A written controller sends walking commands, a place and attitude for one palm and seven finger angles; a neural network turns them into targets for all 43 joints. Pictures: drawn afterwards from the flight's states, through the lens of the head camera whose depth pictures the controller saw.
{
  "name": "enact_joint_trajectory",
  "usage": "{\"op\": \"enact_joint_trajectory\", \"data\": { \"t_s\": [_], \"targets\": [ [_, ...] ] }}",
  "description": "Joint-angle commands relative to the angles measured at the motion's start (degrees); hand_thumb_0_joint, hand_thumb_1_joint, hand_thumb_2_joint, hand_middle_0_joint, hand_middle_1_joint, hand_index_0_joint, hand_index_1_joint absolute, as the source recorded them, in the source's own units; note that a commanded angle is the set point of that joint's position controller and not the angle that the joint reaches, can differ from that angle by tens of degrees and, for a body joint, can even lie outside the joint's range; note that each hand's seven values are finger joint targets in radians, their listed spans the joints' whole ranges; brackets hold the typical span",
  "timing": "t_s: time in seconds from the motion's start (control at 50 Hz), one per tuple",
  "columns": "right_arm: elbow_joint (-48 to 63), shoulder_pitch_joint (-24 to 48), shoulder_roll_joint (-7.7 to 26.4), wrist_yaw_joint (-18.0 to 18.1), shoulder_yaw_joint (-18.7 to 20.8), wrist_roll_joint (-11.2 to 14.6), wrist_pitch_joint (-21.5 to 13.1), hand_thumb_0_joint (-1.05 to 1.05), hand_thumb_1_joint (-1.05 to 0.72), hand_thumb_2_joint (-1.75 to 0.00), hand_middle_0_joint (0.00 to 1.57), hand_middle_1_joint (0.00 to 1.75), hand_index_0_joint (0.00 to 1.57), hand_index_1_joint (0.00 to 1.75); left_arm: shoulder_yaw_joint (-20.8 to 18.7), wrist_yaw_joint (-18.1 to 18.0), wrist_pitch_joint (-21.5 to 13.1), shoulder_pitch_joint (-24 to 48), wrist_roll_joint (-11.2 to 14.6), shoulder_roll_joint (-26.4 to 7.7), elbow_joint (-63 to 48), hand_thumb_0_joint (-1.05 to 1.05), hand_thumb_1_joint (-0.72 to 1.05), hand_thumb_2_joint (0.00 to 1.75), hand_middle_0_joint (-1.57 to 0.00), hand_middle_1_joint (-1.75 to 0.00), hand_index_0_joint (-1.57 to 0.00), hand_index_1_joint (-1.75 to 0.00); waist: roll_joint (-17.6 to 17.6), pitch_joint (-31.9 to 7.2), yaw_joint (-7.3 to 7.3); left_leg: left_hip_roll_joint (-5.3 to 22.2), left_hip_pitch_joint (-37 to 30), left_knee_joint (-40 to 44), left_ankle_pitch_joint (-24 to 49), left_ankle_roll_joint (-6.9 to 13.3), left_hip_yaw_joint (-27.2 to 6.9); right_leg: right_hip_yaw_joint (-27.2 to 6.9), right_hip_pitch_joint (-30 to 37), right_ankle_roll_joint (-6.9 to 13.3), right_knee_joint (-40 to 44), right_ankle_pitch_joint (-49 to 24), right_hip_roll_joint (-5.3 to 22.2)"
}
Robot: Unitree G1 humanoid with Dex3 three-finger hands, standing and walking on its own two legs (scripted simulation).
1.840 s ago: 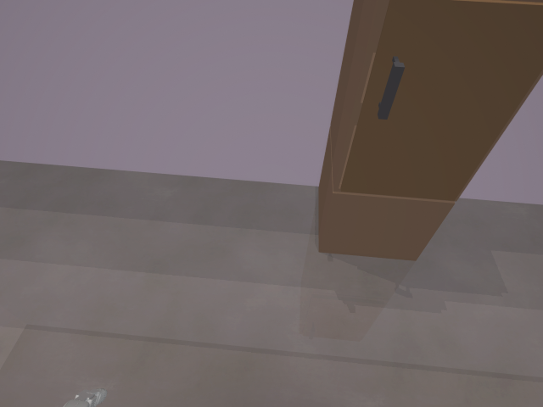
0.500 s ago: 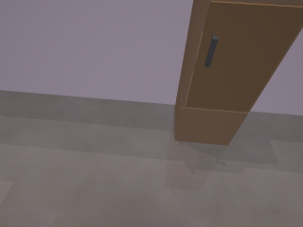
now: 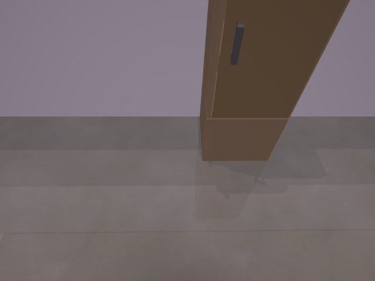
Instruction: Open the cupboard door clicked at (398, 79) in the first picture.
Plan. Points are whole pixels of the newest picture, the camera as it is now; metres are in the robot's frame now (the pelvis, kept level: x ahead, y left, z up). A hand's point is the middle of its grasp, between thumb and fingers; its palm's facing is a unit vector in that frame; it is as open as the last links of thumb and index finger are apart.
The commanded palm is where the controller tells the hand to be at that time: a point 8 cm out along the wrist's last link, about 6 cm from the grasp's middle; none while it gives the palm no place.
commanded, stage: walk to a spot facing it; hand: left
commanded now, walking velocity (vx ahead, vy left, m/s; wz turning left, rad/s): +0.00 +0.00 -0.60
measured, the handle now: (236, 43) +0.86 -0.10 +0.07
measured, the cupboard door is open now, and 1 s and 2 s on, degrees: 0 0 0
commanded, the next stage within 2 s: none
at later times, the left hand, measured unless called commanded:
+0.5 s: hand out of the picture +0.07 +0.20 -0.16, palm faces -0.18 -0.95 -0.24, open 7.4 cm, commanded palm none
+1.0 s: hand (140, 267) +0.17 +0.13 -0.15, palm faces -0.57 -0.79 -0.23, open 7.4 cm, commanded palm none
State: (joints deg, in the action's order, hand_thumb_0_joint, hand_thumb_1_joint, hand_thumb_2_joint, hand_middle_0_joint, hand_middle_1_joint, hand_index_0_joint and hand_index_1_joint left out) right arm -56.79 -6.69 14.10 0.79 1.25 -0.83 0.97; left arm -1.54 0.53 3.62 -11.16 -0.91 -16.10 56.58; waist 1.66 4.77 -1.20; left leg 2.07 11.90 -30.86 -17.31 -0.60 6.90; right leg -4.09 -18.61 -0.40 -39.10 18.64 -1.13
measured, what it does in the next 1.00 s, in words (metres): steps on the spot, turning right: left foot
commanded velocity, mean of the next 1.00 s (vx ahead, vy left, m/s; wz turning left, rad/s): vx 0.00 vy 0.00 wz -0.60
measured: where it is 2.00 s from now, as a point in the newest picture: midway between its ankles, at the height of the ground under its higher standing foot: outside the picture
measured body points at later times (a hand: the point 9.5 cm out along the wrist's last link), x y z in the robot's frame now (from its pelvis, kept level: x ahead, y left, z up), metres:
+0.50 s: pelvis -0.02 +0.01 +0.01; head +0.02 +0.00 +0.46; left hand +0.08 +0.25 -0.14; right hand +0.04 -0.27 -0.12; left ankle -0.01 +0.15 -0.70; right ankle +0.01 -0.10 -0.73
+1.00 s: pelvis -0.04 +0.03 +0.00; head -0.01 +0.00 +0.45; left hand +0.20 +0.17 -0.14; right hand -0.18 -0.19 -0.15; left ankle +0.00 +0.15 -0.73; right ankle -0.12 -0.06 -0.73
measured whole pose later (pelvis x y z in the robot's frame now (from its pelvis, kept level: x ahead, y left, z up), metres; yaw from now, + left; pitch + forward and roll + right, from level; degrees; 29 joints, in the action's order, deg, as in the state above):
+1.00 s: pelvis -0.04 +0.03 +0.00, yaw -35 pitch +0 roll -1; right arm -54.1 -16.2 12.9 0.5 2.9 -1.4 0.6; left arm -4.1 2.5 3.9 -6.5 -1.1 -13.9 50.8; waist -1.0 5.7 2.2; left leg 8.9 12.9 -34.8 -20.9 -1.6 14.4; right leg 3.8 -16.3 -2.0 -35.8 18.8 1.7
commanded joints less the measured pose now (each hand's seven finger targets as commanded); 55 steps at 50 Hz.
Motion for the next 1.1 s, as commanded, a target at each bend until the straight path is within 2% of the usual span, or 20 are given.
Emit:
{"op": "enact_joint_trajectory", "data": {
  "t_s": [0.0,0.04,0.06,0.08,0.12,0.18,0.38,0.5,0.52,0.54,0.56,0.64,0.76,0.9,0.94,0.96,0.98,1.0,1.02,1.08],
  "targets": [
    [5.4,1.8,11.8,1.1,3.9,-0.5,-0.9,0.0,-0.9,-0.9,0.2,0.3,0.2,0.3,-2.7,0.1,-1.0,-3.2,-0.2,-4.4,-5.8,0.0,0.9,0.9,-0.2,-0.3,-0.2,-0.3,-11.5,-5.0,-1.2,18.5,1.0,5.8,23.5,8.6,-8.6,3.6,0.6,0.0,-7.0,7.9,3.5],
    [6.3,2.3,10.3,0.8,4.0,-0.1,-0.2,0.0,-0.9,-0.9,0.2,0.3,0.2,0.3,-3.6,0.1,-2.0,-9.6,-0.7,-6.6,-4.5,0.0,0.9,0.9,-0.2,-0.3,-0.2,-0.3,-0.3,-6.5,-4.0,11.3,7.7,-11.2,12.2,1.9,-1.0,0.9,10.3,0.7,10.5,-10.6,5.4],
    [8.3,0.4,5.0,0.5,3.1,0.2,-0.1,0.0,-0.9,-0.9,0.2,0.3,0.2,0.3,-4.8,-0.9,-3.1,-10.4,-1.4,-12.9,-5.2,0.0,0.9,0.9,-0.2,-0.3,-0.2,-0.3,20.2,-5.4,-2.97,0.8,22.3,-27.6,-13.9,-2.8,2.4,-24.9,13.8,6.0,20.1,-26.5,20.6],
    [8.8,2.4,6.6,0.8,3.2,0.3,0.5,0.0,-0.9,-0.9,0.2,0.3,0.2,0.3,-4.5,-1.4,-2.8,-11.9,-0.2,-12.2,-5.3,0.0,0.9,0.9,-0.2,-0.3,-0.2,-0.3,13.6,-6.3,-4.25,0.6,19.8,-32.9,-16.3,-2.2,-7.3,-27.5,8.5,10.3,23.5,-24.1,22.2],
    [7.8,2.4,6.4,0.6,3.5,0.2,0.5,0.0,-0.9,-0.9,0.2,0.3,0.2,0.3,-4.3,-1.5,-2.6,-4.7,-0.2,-9.6,-7.3,0.0,0.9,0.9,-0.2,-0.3,-0.2,-0.3,8.0,-3.1,-0.94,2.0,21.3,-37.0,-8.8,-2.1,-10.0,-24.2,5.0,11.5,23.4,-12.9,17.5],
    [6.0,-0.5,5.2,0.4,3.4,-0.2,0.4,0.0,-0.9,-0.9,0.2,0.3,0.2,0.3,-4.0,-1.5,-3.2,-3.1,0.0,-7.2,-8.0,0.0,0.9,0.9,-0.2,-0.3,-0.2,-0.3,3.9,-6.8,0.38,2.2,19.1,-34.2,-2.9,-3.2,-8.5,-17.3,7.6,9.8,21.1,-17.4,13.2],
    [8.0,1.8,4.1,1.1,3.1,0.3,0.1,0.0,-0.9,-0.9,0.2,0.3,0.2,0.3,-5.1,-1.1,-2.4,-6.3,-0.5,-8.0,-6.8,0.0,0.9,0.9,-0.2,-0.3,-0.2,-0.3,5.9,-8.8,-1.81,-0.2,15.3,-19.8,-6.6,-3.2,-7.7,-22.4,10.3,11.1,19.9,-19.5,11.0],
    [7.2,-7.2,4.5,1.8,3.1,1.0,-1.1,0.0,-0.9,-0.9,0.2,0.3,0.2,0.3,-5.3,-1.0,-1.3,-0.1,-0.4,-8.7,-8.9,0.0,0.9,0.9,-0.2,-0.3,-0.2,-0.3,6.8,-10.5,2.41,-2.5,-3.2,4.8,-0.2,-0.8,-6.9,-23.7,0.0,6.6,16.7,-16.5,7.1],
    [6.8,-10.4,6.5,2.1,3.4,0.9,-1.7,0.0,-0.9,-0.9,0.2,0.3,0.2,0.3,-5.0,-0.8,-1.2,1.2,0.0,-7.0,-9.9,0.0,0.9,0.9,-0.2,-0.3,-0.2,-0.3,2.0,-11.4,4.19,2.1,-11.2,10.9,0.4,0.9,-10.5,-19.4,-7.1,3.7,12.0,-9.8,3.1],
    [7.8,-8.6,11.4,2.0,4.3,0.2,-1.8,0.0,-0.9,-0.9,0.2,0.3,0.2,0.3,-4.3,-0.1,-1.1,0.3,0.4,-3.2,-10.8,0.0,0.9,0.9,-0.2,-0.3,-0.2,-0.3,-14.0,-9.1,3.39,15.5,-15.0,18.3,-3.7,4.6,-25.1,-9.6,-18.5,0.5,-0.4,3.5,-4.8],
    [9.8,-6.1,14.1,2.0,4.5,0.0,-1.4,0.0,-0.9,-0.9,0.2,0.3,0.2,0.3,-5.0,0.3,-1.3,0.5,-0.3,-3.7,-11.8,0.0,0.9,0.9,-0.2,-0.3,-0.2,-0.3,-16.9,-5.9,2.39,26.1,-5.4,20.1,-1.3,9.4,-30.9,-1.3,-19.0,-2.2,-15.5,12.5,-3.9],
    [11.1,1.3,6.7,1.9,2.3,-0.4,-2.2,0.0,-0.9,-0.9,0.2,0.3,0.2,0.3,-5.6,1.7,-0.4,-2.7,-1.1,-4.1,-7.9,0.0,0.9,0.9,-0.2,-0.3,-0.2,-0.3,-9.6,-2.8,-1.77,13.5,1.6,15.2,13.3,7.1,-11.8,0.6,-15.8,-3.7,-33.3,1.8,0.1],
    [7.4,-10.0,8.3,1.7,3.6,-0.6,-2.2,0.0,-0.9,-0.9,0.2,0.3,0.2,0.3,-4.1,1.8,-0.3,5.6,-0.3,-1.9,-10.4,0.0,0.9,0.9,-0.2,-0.3,-0.2,-0.3,-10.2,-3.8,3.43,16.4,-10.5,10.9,29.5,9.6,-8.8,4.5,-16.3,-4.6,-20.8,5.7,3.0],
    [5.8,-10.5,10.5,0.9,4.8,-0.9,-1.6,0.0,-0.9,-0.9,0.2,0.3,0.2,0.3,-3.7,1.8,-0.9,7.3,-0.2,-1.2,-10.8,0.0,0.9,0.9,-0.2,-0.3,-0.2,-0.3,-14.3,-5.9,4.08,18.3,-7.9,6.5,31.4,7.7,-3.1,9.1,-4.0,-2.1,-3.5,6.7,2.2],
    [5.5,-10.0,10.7,0.6,5.0,-0.6,-1.4,0.0,-0.9,-0.9,0.2,0.3,0.2,0.3,-3.9,1.5,-1.7,3.6,-0.2,-2.3,-9.9,0.0,0.9,0.9,-0.2,-0.3,-0.2,-0.3,-12.2,-8.7,1.83,17.4,-6.3,-0.3,30.4,4.2,0.1,9.6,4.3,-0.9,9.1,-1.9,1.6],
    [5.7,-11.0,9.6,0.2,4.7,-0.1,-1.3,0.0,-0.9,-0.9,0.2,0.3,0.2,0.3,-4.3,1.1,-2.5,-0.1,-0.4,-5.0,-8.6,0.0,0.9,0.9,-0.2,-0.3,-0.2,-0.3,-6.4,-11.0,0.0,16.0,0.6,-9.3,25.1,0.7,3.3,6.7,15.6,0.7,16.6,-10.5,4.3],
    [8.0,-10.7,5.0,-0.2,3.4,0.1,-1.0,0.0,-0.9,-0.9,0.2,0.3,0.2,0.3,-5.6,0.0,-3.3,-4.5,-0.8,-12.0,-7.4,0.0,0.9,0.9,-0.2,-0.3,-0.2,-0.3,12.2,-12.6,-1.85,9.0,18.8,-22.2,-4.9,-3.3,6.5,-11.8,28.4,6.2,18.4,-29.6,19.4],
    [10.4,-6.2,4.8,0.4,2.9,-0.1,-0.3,0.0,-0.9,-0.9,0.2,0.3,0.2,0.3,-6.0,-0.8,-2.9,-7.4,0.3,-13.9,-6.8,0.0,0.9,0.9,-0.2,-0.3,-0.2,-0.3,12.7,-12.8,-3.72,5.3,23.8,-31.8,-19.9,-4.1,-0.7,-17.9,24.6,11.8,16.2,-48.1,25.9],
    [10.7,-3.6,4.5,1.0,2.8,0.1,0.1,0.0,-0.9,-0.9,0.2,0.3,0.2,0.3,-6.3,-1.5,-2.7,-7.2,0.2,-13.0,-6.8,0.0,0.9,0.9,-0.2,-0.3,-0.2,-0.3,11.6,-11.9,-3.79,5.9,24.4,-34.6,-18.0,-3.6,-5.4,-16.6,21.1,13.1,16.4,-43.8,22.9],
    [8.2,-4.6,4.9,0.8,3.1,-0.3,0.5,0.0,-0.9,-0.9,0.2,0.3,0.2,0.3,-5.0,-1.7,-2.4,2.1,-0.1,-8.3,-9.3,0.0,0.9,0.9,-0.2,-0.3,-0.2,-0.3,5.8,-7.3,0.7,6.4,21.6,-33.9,-8.4,-4.6,-5.6,-9.2,13.7,10.9,16.1,-34.9,15.8]
  ]
}}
